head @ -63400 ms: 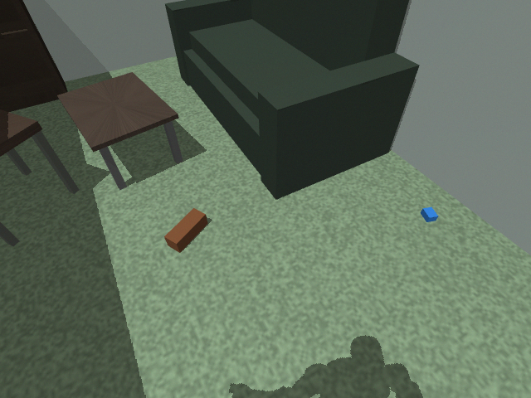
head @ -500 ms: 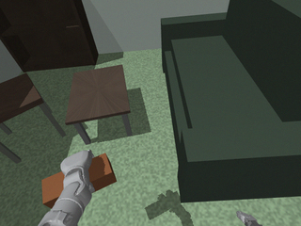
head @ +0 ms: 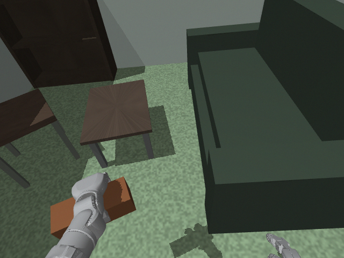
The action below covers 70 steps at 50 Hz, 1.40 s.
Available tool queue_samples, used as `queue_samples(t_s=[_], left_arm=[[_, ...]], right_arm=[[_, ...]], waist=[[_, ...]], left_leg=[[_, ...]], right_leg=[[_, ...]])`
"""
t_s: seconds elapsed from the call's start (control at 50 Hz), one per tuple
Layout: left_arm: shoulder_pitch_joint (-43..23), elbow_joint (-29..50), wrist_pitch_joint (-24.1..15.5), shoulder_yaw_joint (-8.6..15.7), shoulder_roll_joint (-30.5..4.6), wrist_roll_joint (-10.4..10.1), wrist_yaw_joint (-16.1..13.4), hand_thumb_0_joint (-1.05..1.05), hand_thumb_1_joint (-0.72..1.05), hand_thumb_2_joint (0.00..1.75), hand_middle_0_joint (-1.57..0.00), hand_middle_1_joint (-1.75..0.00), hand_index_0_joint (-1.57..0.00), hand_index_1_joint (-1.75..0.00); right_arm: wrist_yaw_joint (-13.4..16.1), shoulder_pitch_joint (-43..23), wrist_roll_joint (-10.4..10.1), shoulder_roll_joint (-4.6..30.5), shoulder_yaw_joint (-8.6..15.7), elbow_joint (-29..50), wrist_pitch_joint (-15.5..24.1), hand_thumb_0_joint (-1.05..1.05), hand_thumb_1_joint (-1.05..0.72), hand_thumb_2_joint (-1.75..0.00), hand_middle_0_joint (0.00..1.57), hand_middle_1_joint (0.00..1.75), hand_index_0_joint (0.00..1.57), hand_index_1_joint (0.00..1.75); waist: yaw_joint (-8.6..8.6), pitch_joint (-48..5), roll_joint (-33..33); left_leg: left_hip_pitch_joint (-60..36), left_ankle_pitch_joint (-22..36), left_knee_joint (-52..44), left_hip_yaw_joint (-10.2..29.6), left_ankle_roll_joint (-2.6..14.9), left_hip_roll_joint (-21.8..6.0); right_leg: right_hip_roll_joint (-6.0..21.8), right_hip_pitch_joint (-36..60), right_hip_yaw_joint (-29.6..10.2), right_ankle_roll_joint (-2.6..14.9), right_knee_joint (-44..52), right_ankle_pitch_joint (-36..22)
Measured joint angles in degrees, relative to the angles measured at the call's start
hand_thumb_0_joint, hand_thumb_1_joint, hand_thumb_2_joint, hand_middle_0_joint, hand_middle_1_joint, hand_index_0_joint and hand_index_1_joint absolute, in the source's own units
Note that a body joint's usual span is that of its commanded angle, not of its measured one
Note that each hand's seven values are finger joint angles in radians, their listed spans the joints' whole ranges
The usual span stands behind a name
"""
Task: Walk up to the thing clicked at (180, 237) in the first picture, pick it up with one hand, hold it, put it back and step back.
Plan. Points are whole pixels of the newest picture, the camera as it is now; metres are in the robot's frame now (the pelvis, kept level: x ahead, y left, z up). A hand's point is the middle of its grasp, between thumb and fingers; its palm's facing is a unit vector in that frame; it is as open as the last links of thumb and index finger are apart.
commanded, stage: hold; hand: left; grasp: from above
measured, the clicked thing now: (95, 208) +0.29 +0.26 -0.07
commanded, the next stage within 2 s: crouch in 0.64 s
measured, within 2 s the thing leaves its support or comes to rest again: neither
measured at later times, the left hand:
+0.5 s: hand (95, 203) +0.29 +0.24 -0.03, palm faces -0.40 -0.21 -0.89, open 10.6 cm
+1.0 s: hand (97, 205) +0.30 +0.24 -0.06, palm faces -0.44 -0.19 -0.88, open 10.6 cm
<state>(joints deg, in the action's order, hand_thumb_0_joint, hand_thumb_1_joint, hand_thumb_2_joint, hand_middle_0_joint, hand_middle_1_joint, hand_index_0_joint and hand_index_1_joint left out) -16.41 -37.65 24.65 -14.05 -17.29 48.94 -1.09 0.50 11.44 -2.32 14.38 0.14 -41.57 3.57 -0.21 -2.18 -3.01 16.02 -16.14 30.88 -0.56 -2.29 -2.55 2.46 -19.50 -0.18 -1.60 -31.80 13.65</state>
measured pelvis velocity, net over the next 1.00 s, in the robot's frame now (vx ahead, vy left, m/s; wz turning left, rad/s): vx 0.01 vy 0.00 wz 0.00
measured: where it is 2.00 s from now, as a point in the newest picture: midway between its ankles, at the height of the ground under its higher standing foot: outside the picture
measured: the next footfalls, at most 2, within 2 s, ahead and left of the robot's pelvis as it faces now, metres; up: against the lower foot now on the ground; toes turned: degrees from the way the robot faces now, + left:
none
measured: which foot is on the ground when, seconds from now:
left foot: down 0.00-1.00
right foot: down 0.00-1.00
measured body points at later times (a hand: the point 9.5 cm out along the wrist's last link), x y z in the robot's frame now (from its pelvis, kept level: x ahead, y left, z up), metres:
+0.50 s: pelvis +0.00 +0.00 +0.00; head +0.01 -0.02 +0.45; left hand +0.31 +0.25 +0.02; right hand +0.16 -0.24 -0.11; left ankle +0.00 +0.15 -0.73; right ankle +0.03 -0.14 -0.73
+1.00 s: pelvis +0.01 +0.00 +0.00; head +0.02 -0.01 +0.45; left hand +0.32 +0.25 -0.01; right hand +0.15 -0.24 -0.11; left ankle +0.00 +0.15 -0.73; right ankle +0.03 -0.14 -0.73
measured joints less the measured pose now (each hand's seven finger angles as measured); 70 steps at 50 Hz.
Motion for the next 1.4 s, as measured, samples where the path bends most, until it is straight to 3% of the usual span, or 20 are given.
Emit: queue_samples(t_s=[0.44,0.82,0.94,1.04,1.16,1.28,1.4], left_arm=[[1.00,3.07,-0.46,0.08,-1.46,1.23,2.88,0.01,-0.07,0.58,-0.53,-0.80,-0.58,-0.74],[-1.07,0.22,-1.65,0.72,-1.59,1.28,2.27,0.01,-0.07,0.57,-0.52,-0.80,-0.58,-0.74],[-0.62,-2.01,-3.37,1.41,-1.34,2.17,1.07,0.01,-0.05,0.55,-0.53,-0.79,-0.58,-0.73],[-1.03,-7.04,-6.14,2.24,-0.91,3.41,-2.05,0.01,-0.05,0.55,-0.53,-0.77,-0.58,-0.71],[-4.58,-16.62,-10.32,4.55,-1.04,5.83,-9.49,0.01,-0.03,0.54,-0.52,-0.77,-0.57,-0.71],[-12.15,-27.60,-13.81,8.31,-2.40,8.11,-17.98,0.01,-0.01,0.52,-0.51,-0.76,-0.56,-0.70],[-20.70,-36.41,-15.22,12.19,-5.57,7.98,-24.01,0.01,0.01,0.51,-0.50,-0.75,-0.55,-0.68]], right_arm=[[0.66,-1.11,-0.04,-0.36,-0.46,0.52,0.91,0.01,-0.90,-0.89,0.20,0.30,0.20,0.30],[0.27,0.28,0.07,-0.20,0.29,-0.06,0.58,0.01,-0.89,-0.89,0.20,0.30,0.20,0.30],[-0.10,0.56,0.18,-0.30,0.43,0.66,0.27,0.01,-0.88,-0.89,0.20,0.30,0.20,0.30],[-0.66,0.55,0.44,-0.44,0.66,0.60,0.24,0.01,-0.88,-0.89,0.20,0.30,0.20,0.30],[-1.60,0.64,1.22,-0.24,1.48,-0.70,0.39,0.01,-0.88,-0.89,0.21,0.30,0.20,0.30],[-2.16,1.84,2.67,0.78,2.74,-2.28,0.41,0.01,-0.87,-0.88,0.21,0.30,0.20,0.30],[-2.40,2.74,3.80,1.35,2.94,-2.65,0.96,0.01,-0.87,-0.88,0.20,0.30,0.20,0.30]], waist=[[-0.78,0.95,0.18],[-0.54,0.48,-0.03],[0.05,0.81,0.40],[0.74,1.71,1.57],[1.95,1.87,3.37],[3.54,-1.82,4.29],[6.56,-5.74,3.64]], left_leg=[[-1.13,0.56,-1.27,-0.03,0.06,0.07],[-1.70,-0.12,-1.46,-0.24,0.27,-0.08],[-1.06,-0.07,-1.35,-0.19,0.27,-0.06],[1.19,-0.25,0.00,0.18,0.24,-0.04],[9.71,-2.10,6.42,0.81,0.13,-0.22],[27.85,-7.71,22.16,1.69,-0.06,-0.49],[48.42,-13.69,39.98,2.71,0.16,-0.48]], right_leg=[[0.04,1.14,0.00,-0.05,1.28,-0.55],[-0.11,2.03,-0.15,-0.29,2.35,-0.44],[-0.09,1.36,-0.13,-0.27,2.12,-0.40],[-0.06,-0.67,0.15,-0.22,0.97,-0.21],[-0.21,-8.59,0.41,-0.12,-4.40,1.15],[-0.44,-26.17,0.35,-0.51,-18.84,5.94],[-0.55,-46.33,0.19,-0.95,-35.51,11.15]])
